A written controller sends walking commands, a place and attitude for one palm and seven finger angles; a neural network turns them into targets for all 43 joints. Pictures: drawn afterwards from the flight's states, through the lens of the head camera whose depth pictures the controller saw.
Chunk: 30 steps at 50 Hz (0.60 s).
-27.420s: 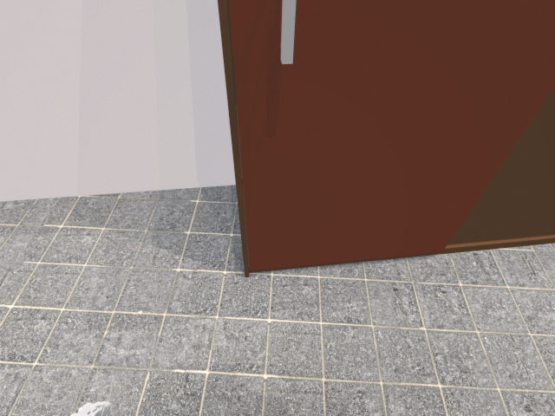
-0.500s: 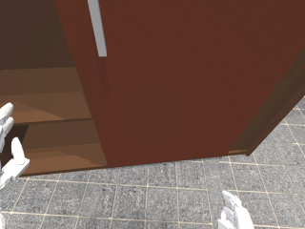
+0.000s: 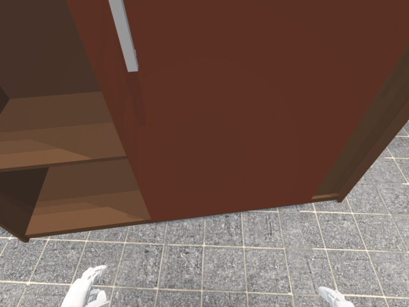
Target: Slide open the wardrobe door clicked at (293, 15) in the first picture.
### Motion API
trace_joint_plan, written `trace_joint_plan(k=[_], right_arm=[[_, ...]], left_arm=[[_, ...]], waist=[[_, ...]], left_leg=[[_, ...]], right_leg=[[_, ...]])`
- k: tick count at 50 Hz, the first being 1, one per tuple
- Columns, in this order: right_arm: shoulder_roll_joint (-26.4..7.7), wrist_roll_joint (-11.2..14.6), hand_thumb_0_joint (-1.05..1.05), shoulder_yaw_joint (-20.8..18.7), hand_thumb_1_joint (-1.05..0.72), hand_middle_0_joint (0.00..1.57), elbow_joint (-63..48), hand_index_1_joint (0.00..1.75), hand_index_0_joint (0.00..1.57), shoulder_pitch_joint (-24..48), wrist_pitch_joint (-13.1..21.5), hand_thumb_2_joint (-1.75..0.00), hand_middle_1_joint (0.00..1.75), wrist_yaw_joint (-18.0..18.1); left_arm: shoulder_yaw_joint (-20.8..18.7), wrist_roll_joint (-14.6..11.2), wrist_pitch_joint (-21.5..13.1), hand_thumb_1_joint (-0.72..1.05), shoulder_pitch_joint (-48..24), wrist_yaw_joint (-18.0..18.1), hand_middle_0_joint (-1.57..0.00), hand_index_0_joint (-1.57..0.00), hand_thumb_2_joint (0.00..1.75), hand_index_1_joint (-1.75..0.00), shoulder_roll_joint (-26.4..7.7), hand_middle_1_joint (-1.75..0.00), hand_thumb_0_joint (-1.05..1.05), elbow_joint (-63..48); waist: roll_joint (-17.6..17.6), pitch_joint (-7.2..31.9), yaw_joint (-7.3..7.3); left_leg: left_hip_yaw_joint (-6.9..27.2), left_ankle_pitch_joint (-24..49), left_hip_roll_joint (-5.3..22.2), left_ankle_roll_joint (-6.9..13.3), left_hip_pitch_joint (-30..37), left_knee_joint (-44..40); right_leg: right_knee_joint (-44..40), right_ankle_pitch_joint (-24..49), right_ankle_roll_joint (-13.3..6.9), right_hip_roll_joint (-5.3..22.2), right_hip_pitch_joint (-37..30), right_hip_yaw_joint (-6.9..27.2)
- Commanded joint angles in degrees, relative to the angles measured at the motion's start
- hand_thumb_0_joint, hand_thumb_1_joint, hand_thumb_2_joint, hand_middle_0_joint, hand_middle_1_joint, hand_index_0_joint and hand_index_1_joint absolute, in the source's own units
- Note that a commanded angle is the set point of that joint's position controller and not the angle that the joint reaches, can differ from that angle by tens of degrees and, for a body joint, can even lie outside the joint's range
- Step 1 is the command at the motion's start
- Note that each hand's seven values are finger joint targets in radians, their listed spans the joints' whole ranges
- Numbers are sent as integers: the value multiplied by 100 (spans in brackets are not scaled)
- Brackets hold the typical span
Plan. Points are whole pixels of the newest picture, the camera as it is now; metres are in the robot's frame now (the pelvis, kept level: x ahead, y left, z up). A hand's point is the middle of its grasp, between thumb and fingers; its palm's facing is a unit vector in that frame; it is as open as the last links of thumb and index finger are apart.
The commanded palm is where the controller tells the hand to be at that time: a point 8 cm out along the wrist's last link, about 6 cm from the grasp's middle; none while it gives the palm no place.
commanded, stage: let the arm hang, fingers relaxed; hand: left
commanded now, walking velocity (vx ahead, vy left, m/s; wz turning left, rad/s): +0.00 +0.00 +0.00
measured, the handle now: (122, 17) +0.60 +0.18 +0.28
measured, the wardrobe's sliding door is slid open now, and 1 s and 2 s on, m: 0.63 0.63 0.63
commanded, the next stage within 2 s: look to check the result in 0.88 s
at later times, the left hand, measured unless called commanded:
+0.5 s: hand out of the picture +0.00 +0.23 -0.15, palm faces -0.01 -0.96 -0.29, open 7.4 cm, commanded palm none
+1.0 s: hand out of the picture +0.08 +0.23 -0.14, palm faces -0.03 -0.95 -0.30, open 7.4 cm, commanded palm none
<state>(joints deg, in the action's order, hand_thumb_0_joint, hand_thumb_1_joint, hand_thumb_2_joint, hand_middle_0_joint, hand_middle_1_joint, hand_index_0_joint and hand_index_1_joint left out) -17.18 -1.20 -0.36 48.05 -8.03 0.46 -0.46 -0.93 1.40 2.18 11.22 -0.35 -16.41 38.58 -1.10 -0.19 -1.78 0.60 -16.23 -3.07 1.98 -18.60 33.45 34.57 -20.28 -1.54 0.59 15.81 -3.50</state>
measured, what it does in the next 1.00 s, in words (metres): stands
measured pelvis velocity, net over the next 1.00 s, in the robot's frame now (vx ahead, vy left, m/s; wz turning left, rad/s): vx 0.00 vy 0.00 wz -0.01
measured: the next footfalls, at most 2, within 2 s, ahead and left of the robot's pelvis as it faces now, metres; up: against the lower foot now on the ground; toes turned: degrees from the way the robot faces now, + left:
none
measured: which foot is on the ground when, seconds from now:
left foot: down 0.00-1.00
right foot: down 0.00-1.00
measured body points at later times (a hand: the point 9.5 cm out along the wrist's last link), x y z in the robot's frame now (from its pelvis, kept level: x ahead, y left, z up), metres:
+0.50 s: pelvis -0.02 +0.00 +0.02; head +0.00 -0.01 +0.46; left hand +0.00 +0.28 -0.13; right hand +0.01 -0.25 -0.14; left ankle +0.01 +0.10 -0.73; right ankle -0.02 -0.10 -0.73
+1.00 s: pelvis +0.00 +0.00 +0.02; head +0.01 +0.00 +0.47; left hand +0.09 +0.28 -0.12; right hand +0.07 -0.29 -0.12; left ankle +0.01 +0.10 -0.73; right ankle -0.02 -0.10 -0.73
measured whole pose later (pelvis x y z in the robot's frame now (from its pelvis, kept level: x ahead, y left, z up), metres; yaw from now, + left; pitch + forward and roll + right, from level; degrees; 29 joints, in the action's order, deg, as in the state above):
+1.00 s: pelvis +0.00 +0.00 +0.02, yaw -1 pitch -1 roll +0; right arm -18.2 -0.8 -0.1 64.2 -5.7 0.4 0.4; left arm -0.6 0.6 -1.1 6.1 -0.3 -17.2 64.2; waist -0.1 -2.2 -0.7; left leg 0.5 -8.8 -2.2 1.7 -8.7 18.5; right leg 18.5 -11.9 -1.4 -0.5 5.7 -3.0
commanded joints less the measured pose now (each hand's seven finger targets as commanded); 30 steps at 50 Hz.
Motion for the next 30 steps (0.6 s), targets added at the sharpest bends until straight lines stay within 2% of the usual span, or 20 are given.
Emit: trace_joint_plan(k=[1,2,4,6,7,8,9,12,15,22,25,28,30], right_arm=[[-688,-49,0,-110,-90,20,-21,30,20,83,35,-90,30,113],[-640,-37,0,-74,-90,20,114,30,20,77,26,-90,30,125],[-603,-9,0,-56,-90,20,340,30,20,28,19,-90,30,156],[-480,-20,0,-66,-90,20,592,30,20,-81,9,-90,30,196],[-455,-16,0,-62,-90,20,699,30,20,-112,-5,-90,30,204],[-459,-9,0,-73,-90,20,788,30,20,-150,-10,-90,30,210],[-445,-2,0,-76,-90,20,847,30,20,-211,-28,-90,30,218],[-491,1,0,-109,-90,20,1071,30,20,-393,-33,-90,30,233],[-498,3,0,-125,-90,20,1212,30,20,-439,-29,-90,30,234],[-619,8,0,-143,-90,20,1354,30,20,-370,14,-90,30,224],[-611,9,0,-129,-90,20,1386,30,20,-271,36,-90,30,212],[-724,5,0,-136,-90,20,1384,30,20,-129,48,-90,30,201],[-733,3,0,-128,-90,20,1393,30,20,-76,62,-90,30,191]], left_arm=[[-128,-56,-259,90,-195,95,-20,-20,90,-30,-855,-30,0,481],[-109,-68,-260,90,-147,99,-20,-20,90,-30,-816,-30,0,741],[-98,-72,-287,90,-27,106,-20,-20,90,-30,-780,-30,0,1170],[-134,-79,-297,90,35,113,-20,-20,90,-30,-586,-30,0,1519],[-124,-86,-295,90,53,111,-20,-20,90,-30,-601,-30,0,1662],[-127,-89,-302,90,76,105,-20,-20,90,-30,-619,-30,0,1795],[-122,-82,-301,90,100,108,-20,-20,90,-30,-596,-30,0,1885],[-99,-90,-317,90,79,99,-20,-20,90,-30,-577,-30,0,2165],[-97,-88,-320,90,105,102,-20,-20,90,-30,-608,-30,0,2332],[-104,-87,-338,90,30,109,-20,-20,90,-30,-730,-30,0,2461],[-107,-84,-345,90,-35,118,-20,-20,90,-30,-753,-30,0,2450],[-114,-83,-362,90,-149,111,-20,-20,90,-30,-834,-30,0,2433],[-121,-75,-364,90,-207,110,-20,-20,90,-30,-861,-30,0,2408]], waist=[[-161,446,134],[-336,427,156],[-203,441,180],[-593,367,154],[-681,253,155],[-672,210,155],[-390,126,152],[-92,-30,100],[76,-81,113],[238,-165,148],[146,-124,163],[203,-168,166],[86,-110,175]], left_leg=[[740,1622,742,43,416,-803],[771,1497,763,53,344,-936],[714,1412,765,30,468,-981],[666,1101,765,13,561,-1060],[673,904,765,7,509,-1120],[693,754,760,11,466,-1167],[685,690,777,10,524,-1166],[662,525,786,16,574,-1253],[647,496,797,28,639,-1305],[680,643,851,59,611,-1488],[710,856,890,66,667,-1555],[734,890,887,53,693,-1619],[754,967,907,57,699,-1666]], right_leg=[[-942,1389,-196,692,-583,836],[-1039,1238,-141,636,-747,812],[-1267,1224,-125,624,-884,831],[-1474,995,-171,662,-822,862],[-1565,798,-176,648,-790,857],[-1654,630,-187,646,-791,871],[-1762,490,-177,623,-720,836],[-1915,230,-192,630,-560,846],[-1962,122,-185,628,-499,811],[-1928,276,-141,608,-578,773],[-1865,519,-124,616,-648,728],[-1879,594,-115,617,-652,738],[-1853,688,-101,623,-724,734]])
